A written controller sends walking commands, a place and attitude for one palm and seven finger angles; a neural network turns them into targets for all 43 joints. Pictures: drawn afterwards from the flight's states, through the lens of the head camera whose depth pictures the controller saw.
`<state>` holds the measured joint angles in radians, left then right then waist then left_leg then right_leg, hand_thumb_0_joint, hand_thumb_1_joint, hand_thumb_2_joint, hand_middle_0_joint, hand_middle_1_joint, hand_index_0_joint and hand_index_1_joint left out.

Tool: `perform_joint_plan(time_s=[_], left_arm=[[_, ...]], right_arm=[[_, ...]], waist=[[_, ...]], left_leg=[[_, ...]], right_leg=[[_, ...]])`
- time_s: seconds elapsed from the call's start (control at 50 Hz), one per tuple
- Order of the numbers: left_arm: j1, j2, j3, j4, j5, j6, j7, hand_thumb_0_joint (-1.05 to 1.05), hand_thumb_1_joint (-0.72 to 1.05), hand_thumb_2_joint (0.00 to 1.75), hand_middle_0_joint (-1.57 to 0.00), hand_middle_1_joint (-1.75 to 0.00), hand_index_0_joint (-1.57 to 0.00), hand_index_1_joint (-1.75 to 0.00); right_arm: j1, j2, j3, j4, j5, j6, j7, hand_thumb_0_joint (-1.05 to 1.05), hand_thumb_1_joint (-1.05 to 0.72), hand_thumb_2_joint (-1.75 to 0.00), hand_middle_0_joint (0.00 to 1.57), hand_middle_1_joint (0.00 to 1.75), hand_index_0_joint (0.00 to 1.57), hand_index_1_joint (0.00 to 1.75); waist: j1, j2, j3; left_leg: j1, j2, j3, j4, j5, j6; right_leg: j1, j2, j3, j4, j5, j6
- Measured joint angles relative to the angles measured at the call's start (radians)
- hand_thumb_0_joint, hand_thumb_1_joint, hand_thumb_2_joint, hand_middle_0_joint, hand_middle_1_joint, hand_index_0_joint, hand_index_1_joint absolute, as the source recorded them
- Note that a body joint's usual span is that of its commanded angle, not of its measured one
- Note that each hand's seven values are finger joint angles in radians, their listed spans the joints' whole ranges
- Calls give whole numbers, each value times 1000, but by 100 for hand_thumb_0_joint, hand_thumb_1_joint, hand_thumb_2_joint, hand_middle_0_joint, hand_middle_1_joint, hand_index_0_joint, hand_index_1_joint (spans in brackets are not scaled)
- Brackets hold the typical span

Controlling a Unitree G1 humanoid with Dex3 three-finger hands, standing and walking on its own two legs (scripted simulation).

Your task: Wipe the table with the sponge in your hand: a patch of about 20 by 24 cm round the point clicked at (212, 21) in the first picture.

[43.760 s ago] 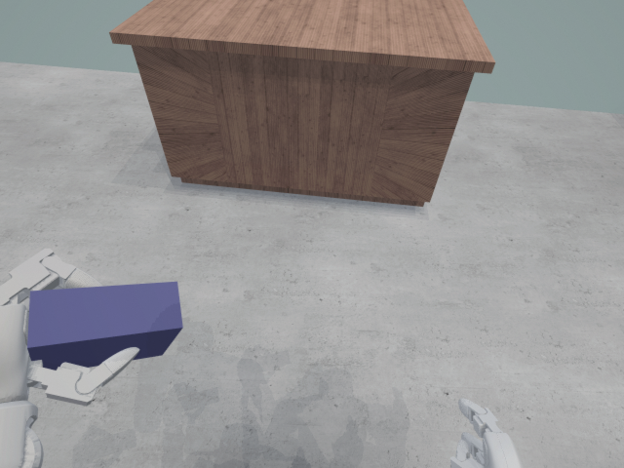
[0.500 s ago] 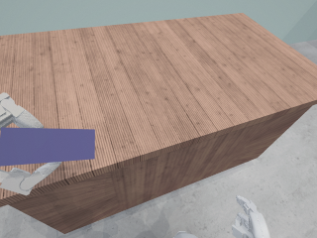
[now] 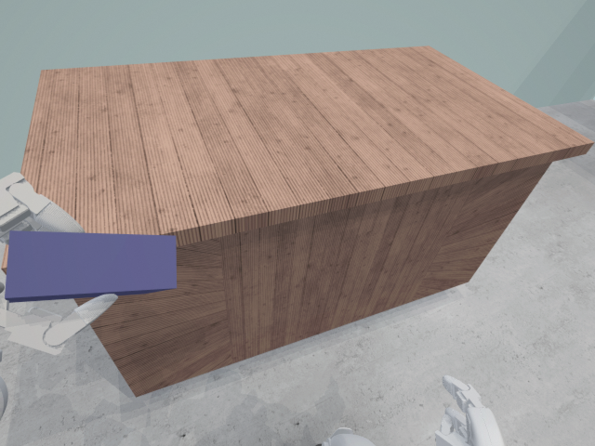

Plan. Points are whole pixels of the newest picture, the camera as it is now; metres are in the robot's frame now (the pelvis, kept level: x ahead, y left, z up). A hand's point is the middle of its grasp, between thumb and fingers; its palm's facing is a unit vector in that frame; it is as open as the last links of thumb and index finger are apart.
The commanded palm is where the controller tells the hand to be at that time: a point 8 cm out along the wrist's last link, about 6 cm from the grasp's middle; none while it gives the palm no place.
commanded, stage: stop stepping back and stand still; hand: left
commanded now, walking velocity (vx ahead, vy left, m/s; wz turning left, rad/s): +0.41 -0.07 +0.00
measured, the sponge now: (115, 268) +0.23 +0.19 +0.20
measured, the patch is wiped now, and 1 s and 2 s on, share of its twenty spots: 1.00 1.00 1.00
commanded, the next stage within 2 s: stand and wait in 0.94 s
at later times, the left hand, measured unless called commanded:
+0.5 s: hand out of the picture +0.07 +0.22 +0.23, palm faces +0.39 -0.84 -0.39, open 9.3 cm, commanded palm +0.03 +0.25 +0.25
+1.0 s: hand out of the picture +0.03 +0.18 +0.24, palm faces +0.38 -0.85 -0.37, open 9.3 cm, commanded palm -0.02 +0.23 +0.25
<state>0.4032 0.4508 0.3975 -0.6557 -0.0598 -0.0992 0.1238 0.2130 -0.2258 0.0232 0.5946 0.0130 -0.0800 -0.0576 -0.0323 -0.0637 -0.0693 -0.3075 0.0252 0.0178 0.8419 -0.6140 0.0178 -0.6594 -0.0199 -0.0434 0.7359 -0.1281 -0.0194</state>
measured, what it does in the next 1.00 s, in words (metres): walks backwards: right foot, then left foot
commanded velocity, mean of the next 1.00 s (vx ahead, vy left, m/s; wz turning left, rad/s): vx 0.24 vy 0.04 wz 0.00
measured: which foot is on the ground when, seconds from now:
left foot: down 0.00-0.24, up 0.26-0.40, down 0.42-1.00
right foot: down 0.00-0.00, up 0.02-0.22, down 0.24-0.44, up 0.46-0.72, down 0.74-1.00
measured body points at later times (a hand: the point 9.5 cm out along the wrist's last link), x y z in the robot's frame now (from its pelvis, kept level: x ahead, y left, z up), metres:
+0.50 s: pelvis -0.15 -0.02 +0.00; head -0.17 +0.01 +0.45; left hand +0.05 +0.26 +0.25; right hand +0.00 -0.26 -0.06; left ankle -0.15 +0.08 -0.69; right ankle -0.08 -0.12 -0.66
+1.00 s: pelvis -0.19 -0.04 +0.02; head -0.21 -0.04 +0.47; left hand +0.00 +0.23 +0.26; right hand -0.05 -0.30 -0.05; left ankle -0.16 +0.09 -0.69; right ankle -0.15 -0.15 -0.69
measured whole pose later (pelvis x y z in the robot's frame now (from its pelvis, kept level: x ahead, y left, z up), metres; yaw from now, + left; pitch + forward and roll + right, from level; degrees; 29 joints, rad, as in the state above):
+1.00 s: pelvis -0.19 -0.04 +0.02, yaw -2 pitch -1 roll +0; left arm 0.44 0.41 0.39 -0.59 -0.06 -0.15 0.13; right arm 0.25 -0.24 0.00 0.63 0.03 -0.10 -0.08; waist -0.02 -0.02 -0.04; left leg -0.35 0.04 0.04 0.70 -0.35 0.02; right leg -0.41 -0.03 -0.06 0.74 -0.35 -0.02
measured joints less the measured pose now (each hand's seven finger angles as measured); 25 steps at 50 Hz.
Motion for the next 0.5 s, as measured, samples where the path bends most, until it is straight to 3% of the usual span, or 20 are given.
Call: perform_joint_plan(time_s=[0.02,0.06,0.1,0.12,0.16,0.2,0.24,0.26,0.3,0.36,0.4,0.44,0.46,0.5], left_arm=[[-24,6,16,18,1,1,4,-2,-48,110,-81,-141,-83,-140],[-50,-3,41,70,17,9,9,-2,-48,110,-81,-141,-83,-140],[-83,-19,41,141,26,-7,3,-2,-48,110,-81,-141,-83,-140],[-100,-32,34,175,26,-18,2,-2,-48,110,-81,-141,-83,-140],[-127,-67,16,219,24,-29,-3,-2,-48,110,-81,-141,-83,-140],[-135,-91,7,226,19,-35,-6,-2,-48,110,-80,-141,-83,-140],[-132,-76,11,199,18,-38,-11,-2,-48,110,-80,-141,-83,-141],[-133,-67,12,184,22,-43,-17,-2,-48,110,-80,-141,-83,-141],[-137,-73,-18,165,20,-45,-36,-2,-48,110,-80,-142,-83,-141],[-71,-58,-40,115,10,-51,-63,-2,-48,110,-80,-141,-83,-141],[-21,-36,-25,79,9,-52,-67,-2,-48,110,-80,-141,-83,-140],[-1,-10,-1,48,8,-52,-56,-2,-48,110,-81,-141,-83,-140],[0,1,16,44,7,-54,-46,-2,-48,110,-81,-141,-83,-140],[-12,8,49,72,18,-54,-25,-2,-48,110,-81,-141,-83,-140]], right_arm=[[-3,9,1,14,-1,-2,-4,1,-90,-90,21,30,21,30],[27,23,1,24,-2,-13,-2,1,-90,-90,20,30,21,30],[78,32,-6,52,4,-40,18,1,-90,-90,20,30,21,30],[99,34,-6,74,9,-46,27,1,-90,-90,20,30,21,30],[131,32,0,110,15,-43,34,1,-90,-90,20,30,21,30],[149,26,12,113,13,-37,34,1,-90,-90,20,30,21,30],[158,21,24,82,11,-38,33,1,-90,-90,21,30,21,30],[149,15,25,68,12,-38,33,1,-90,-90,21,30,21,30],[109,-2,10,73,22,-21,39,1,-90,-90,21,30,21,30],[72,4,-3,87,33,14,51,1,-90,-90,21,30,21,30],[61,15,-3,75,35,21,49,1,-90,-90,21,30,21,30],[59,13,3,45,31,4,37,1,-90,-90,21,30,21,30],[53,11,3,31,25,-7,29,1,-90,-90,21,30,21,30],[29,28,1,31,13,-33,17,1,-90,-90,20,30,21,30]], waist=[[11,-39,12],[21,-66,2],[16,-56,-36],[17,-43,-53],[23,1,-69],[23,47,-62],[20,71,-43],[20,88,-26],[11,140,21],[6,117,15],[-2,82,-10],[-3,55,-26],[1,39,-28],[16,-11,-8]], left_leg=[[3,-21,24,5,-8,-8],[12,-36,56,13,65,-12],[12,-38,47,-15,124,-14],[10,-32,37,-35,145,-15],[-4,-5,8,-66,180,-17],[-32,25,-17,-67,201,-17],[-92,43,-30,0,176,-2],[-140,49,-45,74,145,12],[-222,34,-94,295,148,15],[-268,-9,-69,492,220,23],[-229,-5,-33,389,221,43],[-124,-1,-8,140,139,49],[-83,-13,3,50,9,39],[-76,-45,57,28,59,35]], right_leg=[[-24,-4,34,69,-86,11],[-72,29,82,371,-218,34],[-90,57,98,665,-226,38],[-74,60,91,722,-218,36],[9,51,58,636,-214,31],[138,35,22,374,-224,24],[269,24,-6,101,-228,19],[290,38,-21,43,-324,-7],[260,70,-55,77,-302,-22],[221,75,-48,79,-217,-22],[182,69,-34,68,-191,-20],[128,55,-29,92,-187,-21],[89,45,-16,145,-239,-23],[27,33,42,345,-326,-9]])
